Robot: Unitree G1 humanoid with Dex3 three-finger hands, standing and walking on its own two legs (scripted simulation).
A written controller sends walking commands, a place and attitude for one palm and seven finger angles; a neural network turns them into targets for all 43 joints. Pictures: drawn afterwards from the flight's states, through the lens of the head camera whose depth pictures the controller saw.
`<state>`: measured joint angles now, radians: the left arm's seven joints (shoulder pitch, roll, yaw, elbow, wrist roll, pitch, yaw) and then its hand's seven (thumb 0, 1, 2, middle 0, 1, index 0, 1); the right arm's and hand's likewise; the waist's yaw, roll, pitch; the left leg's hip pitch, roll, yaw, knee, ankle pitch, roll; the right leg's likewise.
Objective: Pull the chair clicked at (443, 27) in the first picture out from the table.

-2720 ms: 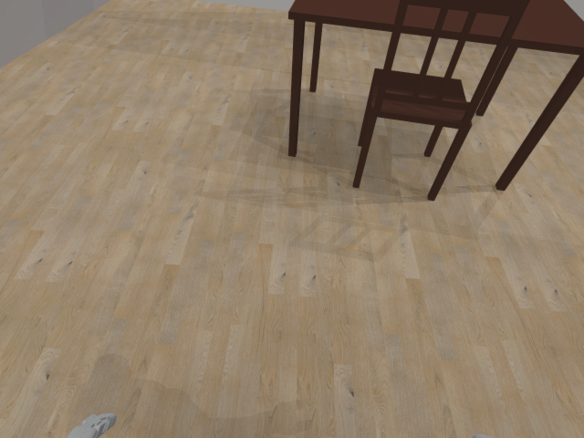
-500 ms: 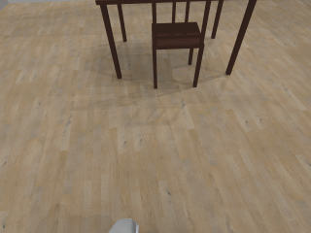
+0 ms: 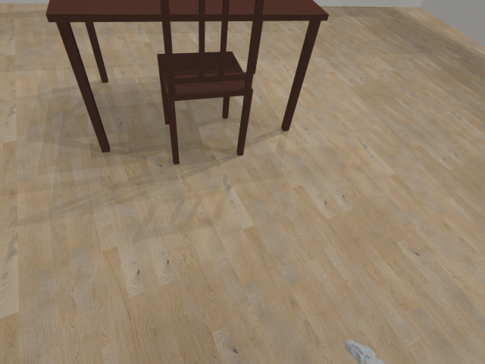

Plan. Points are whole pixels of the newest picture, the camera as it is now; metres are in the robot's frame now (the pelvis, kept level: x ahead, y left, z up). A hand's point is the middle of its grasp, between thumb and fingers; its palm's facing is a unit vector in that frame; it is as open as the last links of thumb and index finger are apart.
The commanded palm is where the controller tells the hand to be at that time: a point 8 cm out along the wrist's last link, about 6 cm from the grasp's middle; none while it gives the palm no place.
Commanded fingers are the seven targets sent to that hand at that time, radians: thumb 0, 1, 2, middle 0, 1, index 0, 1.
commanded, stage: walk to a spot facing it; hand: left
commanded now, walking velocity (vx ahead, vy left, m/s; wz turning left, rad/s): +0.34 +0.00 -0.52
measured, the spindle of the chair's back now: (201, 39) +1.24 +0.28 -0.07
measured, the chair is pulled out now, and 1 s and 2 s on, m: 0.00 0.00 0.00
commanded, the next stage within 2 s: turn to face it in 1.42 s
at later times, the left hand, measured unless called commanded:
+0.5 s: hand (193, 260) +0.36 +0.14 -0.18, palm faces -0.33 -0.94 -0.08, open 7.4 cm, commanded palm none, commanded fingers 0.00 0.90 0.90 -0.20 -0.30 -0.20 -0.30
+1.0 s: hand (183, 209) +0.50 +0.19 -0.19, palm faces -0.35 -0.92 -0.19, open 7.3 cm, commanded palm none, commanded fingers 0.00 0.90 0.90 -0.20 -0.30 -0.20 -0.30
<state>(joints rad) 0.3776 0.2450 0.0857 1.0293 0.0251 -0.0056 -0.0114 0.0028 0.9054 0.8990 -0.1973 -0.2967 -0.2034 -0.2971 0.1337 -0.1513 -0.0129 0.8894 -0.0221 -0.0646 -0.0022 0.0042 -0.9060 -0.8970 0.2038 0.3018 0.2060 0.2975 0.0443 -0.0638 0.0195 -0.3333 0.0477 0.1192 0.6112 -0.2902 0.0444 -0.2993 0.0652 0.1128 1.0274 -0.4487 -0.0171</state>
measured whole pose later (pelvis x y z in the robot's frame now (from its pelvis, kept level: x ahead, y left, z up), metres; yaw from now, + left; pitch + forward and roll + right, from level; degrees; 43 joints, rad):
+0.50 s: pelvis +0.20 +0.02 -0.01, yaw -16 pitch +1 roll -2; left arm 0.09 0.17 0.05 0.96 0.04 0.01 -0.04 0.00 0.91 0.90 -0.19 -0.30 -0.20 -0.30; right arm 0.56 -0.09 0.00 1.15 -0.02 -0.05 -0.04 0.00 -0.91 -0.90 0.20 0.30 0.20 0.30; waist -0.06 -0.03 0.09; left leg 0.10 0.06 0.40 0.46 -0.49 0.00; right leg -0.47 0.04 -0.21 0.71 -0.25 -0.08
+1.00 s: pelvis +0.46 +0.00 -0.01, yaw -28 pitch +0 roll +0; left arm 0.38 0.21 0.07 1.07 0.01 -0.04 0.00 0.00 0.91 0.90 -0.20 -0.30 -0.20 -0.30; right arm 0.09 -0.19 -0.03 0.93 -0.04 -0.07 0.00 0.01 -0.93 -0.90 0.20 0.30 0.20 0.30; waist 0.05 -0.04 0.07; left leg -0.44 0.10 0.17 0.66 -0.19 0.02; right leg -0.14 0.01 0.02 0.83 -0.50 -0.02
